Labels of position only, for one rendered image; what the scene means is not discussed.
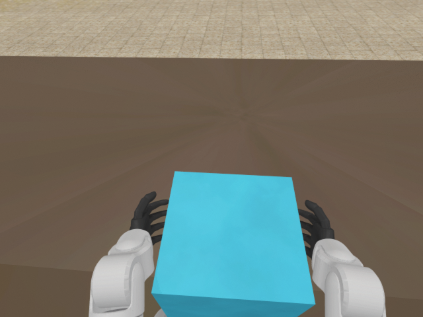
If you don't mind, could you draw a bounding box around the robot right hand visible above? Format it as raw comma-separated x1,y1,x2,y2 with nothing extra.
298,200,334,260

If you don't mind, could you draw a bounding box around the robot right forearm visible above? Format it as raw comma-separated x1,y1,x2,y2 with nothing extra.
311,238,386,317

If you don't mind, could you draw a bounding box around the robot left hand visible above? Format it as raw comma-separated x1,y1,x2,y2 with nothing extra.
130,192,169,245

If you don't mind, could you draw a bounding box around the robot left forearm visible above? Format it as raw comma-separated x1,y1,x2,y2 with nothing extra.
89,229,155,317

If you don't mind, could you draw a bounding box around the carton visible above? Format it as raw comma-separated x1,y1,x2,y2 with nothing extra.
151,171,315,317

